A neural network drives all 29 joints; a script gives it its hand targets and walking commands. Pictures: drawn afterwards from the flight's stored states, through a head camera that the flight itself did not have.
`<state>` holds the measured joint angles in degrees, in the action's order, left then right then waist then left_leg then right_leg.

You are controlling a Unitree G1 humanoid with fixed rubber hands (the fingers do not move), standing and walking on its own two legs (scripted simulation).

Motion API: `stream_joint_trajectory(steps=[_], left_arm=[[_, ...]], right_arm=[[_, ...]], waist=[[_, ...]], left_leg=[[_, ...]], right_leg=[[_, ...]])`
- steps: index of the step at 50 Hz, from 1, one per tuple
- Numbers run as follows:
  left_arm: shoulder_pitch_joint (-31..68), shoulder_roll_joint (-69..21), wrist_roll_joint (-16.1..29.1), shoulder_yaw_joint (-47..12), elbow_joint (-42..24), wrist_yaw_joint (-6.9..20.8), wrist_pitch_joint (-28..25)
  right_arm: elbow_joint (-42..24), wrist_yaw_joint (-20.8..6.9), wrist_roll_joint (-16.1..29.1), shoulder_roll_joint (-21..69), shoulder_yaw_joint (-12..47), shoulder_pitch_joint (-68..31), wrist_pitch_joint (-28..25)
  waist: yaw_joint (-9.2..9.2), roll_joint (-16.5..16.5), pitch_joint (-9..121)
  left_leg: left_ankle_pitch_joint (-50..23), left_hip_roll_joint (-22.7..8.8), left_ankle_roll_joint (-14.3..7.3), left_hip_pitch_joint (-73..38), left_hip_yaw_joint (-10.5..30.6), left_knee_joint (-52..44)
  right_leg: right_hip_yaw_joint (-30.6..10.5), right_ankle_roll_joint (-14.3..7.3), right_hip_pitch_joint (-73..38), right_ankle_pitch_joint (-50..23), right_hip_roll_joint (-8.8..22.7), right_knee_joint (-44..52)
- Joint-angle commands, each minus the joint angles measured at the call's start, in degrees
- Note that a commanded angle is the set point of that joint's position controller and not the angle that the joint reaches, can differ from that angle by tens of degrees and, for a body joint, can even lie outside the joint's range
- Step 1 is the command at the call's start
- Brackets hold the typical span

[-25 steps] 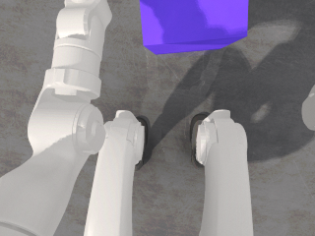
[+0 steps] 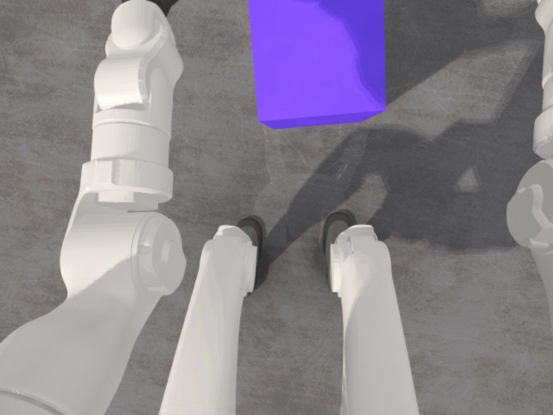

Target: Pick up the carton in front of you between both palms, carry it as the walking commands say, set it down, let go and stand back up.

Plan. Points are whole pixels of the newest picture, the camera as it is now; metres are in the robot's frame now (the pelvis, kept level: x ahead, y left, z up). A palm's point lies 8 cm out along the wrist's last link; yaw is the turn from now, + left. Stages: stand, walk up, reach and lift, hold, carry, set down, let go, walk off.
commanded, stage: set down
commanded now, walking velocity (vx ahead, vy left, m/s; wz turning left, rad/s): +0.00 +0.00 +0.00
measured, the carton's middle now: (316, 69) +0.55 -0.05 -0.44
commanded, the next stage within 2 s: let go in 0.18 s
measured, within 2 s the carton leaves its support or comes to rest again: neither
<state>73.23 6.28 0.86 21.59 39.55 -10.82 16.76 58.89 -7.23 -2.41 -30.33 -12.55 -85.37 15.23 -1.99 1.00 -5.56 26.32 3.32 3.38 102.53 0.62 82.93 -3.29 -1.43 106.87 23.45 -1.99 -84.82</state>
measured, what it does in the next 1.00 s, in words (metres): rises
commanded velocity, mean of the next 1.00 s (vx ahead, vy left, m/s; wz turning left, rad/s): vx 0.00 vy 0.00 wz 0.00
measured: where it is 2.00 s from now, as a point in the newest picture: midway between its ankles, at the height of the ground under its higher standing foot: (291, 268)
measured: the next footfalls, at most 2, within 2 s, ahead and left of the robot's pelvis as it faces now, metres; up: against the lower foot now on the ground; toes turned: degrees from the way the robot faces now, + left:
none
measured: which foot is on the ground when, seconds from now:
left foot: down 0.00-1.00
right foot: down 0.00-1.00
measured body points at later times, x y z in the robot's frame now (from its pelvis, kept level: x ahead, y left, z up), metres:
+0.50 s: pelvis +0.04 +0.00 +0.12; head +0.34 -0.04 +0.46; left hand +0.50 +0.15 -0.01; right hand +0.50 -0.27 -0.01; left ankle +0.09 +0.14 -0.53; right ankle +0.09 -0.10 -0.53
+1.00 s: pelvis +0.09 +0.02 +0.19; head +0.21 +0.00 +0.63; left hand +0.33 +0.24 +0.11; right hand +0.33 -0.23 +0.10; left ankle +0.09 +0.14 -0.53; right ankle +0.09 -0.10 -0.53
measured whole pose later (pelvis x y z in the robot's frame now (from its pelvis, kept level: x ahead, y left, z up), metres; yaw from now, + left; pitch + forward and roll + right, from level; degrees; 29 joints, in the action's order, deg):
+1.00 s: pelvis +0.09 +0.02 +0.19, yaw -4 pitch +15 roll +0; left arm -2.0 9.7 0.5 4.1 27.7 2.6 1.0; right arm 32.5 -3.4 -1.3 -12.9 -7.6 -2.8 0.0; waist -1.7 1.8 0.5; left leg 16.6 2.0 -0.3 31.9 2.8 33.4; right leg -2.8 0.5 33.8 13.9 -0.9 -32.6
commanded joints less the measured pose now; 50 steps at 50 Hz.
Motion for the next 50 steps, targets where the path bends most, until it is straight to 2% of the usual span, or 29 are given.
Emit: stream_joint_trajectory(steps=[1,10,13,17,20,22,27,38,50], left_arm=[[11.6,5.0,-1.0,0.4,-7.1,0.5,-1.3],[6.8,2.9,-4.0,1.8,-6.7,1.9,-2.2],[2.9,2.7,-5.8,2.1,-7.0,2.8,-2.9],[-6.4,3.7,-8.3,0.7,-8.8,4.8,-4.0],[-15.4,5.2,-8.6,-2.2,-11.2,6.5,-5.1],[-20.3,5.8,-8.1,-4.4,-12.7,7.7,-6.3],[-30.7,5.5,-5.9,-8.1,-13.7,9.9,-9.0],[-55.3,6.1,-2.9,-12.3,-13.3,12.4,-14.3],[-77.8,8.6,0.1,-17.0,-17.7,13.6,-17.1]], right_arm=[[-6.0,-0.3,-1.2,-6.6,-1.8,-15.7,-1.5],[-4.4,-1.1,-4.4,-4.2,-4.9,-11.3,-3.0],[-5.2,-0.6,-6.4,-2.4,-6.0,-7.1,-3.4],[-10.0,1.7,-8.4,1.5,-6.8,2.7,-3.6],[-16.1,3.7,-7.8,4.0,-6.4,12.4,-4.4],[-20.1,4.5,-6.6,5.3,-6.0,18.0,-5.4],[-25.6,4.4,-3.8,7.4,-4.3,30.1,-8.3],[-26.0,3.5,-1.1,10.3,-0.8,59.0,-13.6],[-33.2,4.1,1.4,12.0,4.4,84.4,-16.6]], waist=[[-0.01,-9.3,66.4],[0.13,-7.7,61.3],[0.59,-7.6,62.9],[1.01,-7.8,67.9],[1.15,-7.3,69.8],[1.20,-6.8,68.3],[1.09,-5.3,60.2],[1.17,-1.7,43.0],[0.74,-0.5,25.3]], left_leg=[[-14.4,3.8,1.1,-18.2,-7.5,-10.0],[-16.3,2.8,1.5,-26.0,-6.0,-20.3],[-17.8,2.8,1.3,-28.6,-5.9,-23.1],[-21.2,3.3,0.7,-31.0,-6.0,-26.8],[-23.5,3.2,0.0,-33.8,-5.6,-29.8],[-24.6,2.8,-0.4,-36.2,-4.9,-31.8],[-25.8,1.3,-1.2,-45.1,-2.6,-36.6],[-26.5,-1.0,-1.2,-66.0,0.1,-44.7],[-29.8,-1.7,-1.4,-84.5,1.2,-54.9]], right_leg=[[2.2,2.0,-57.6,-27.9,-1.5,9.9],[1.7,1.4,-62.4,-29.0,-1.3,20.3],[1.3,1.5,-67.2,-32.4,-1.2,23.0],[0.6,1.8,-78.1,-41.3,-1.0,25.9],[0.2,2.0,-84.6,-46.6,-0.7,28.0],[0.0,2.0,-85.9,-47.4,-0.6,29.8],[0.3,1.7,-82.1,-40.9,-0.4,35.4],[1.2,1.5,-79.7,-27.5,-0.1,45.6],[2.7,1.9,-92.6,-24.0,-0.5,55.7]])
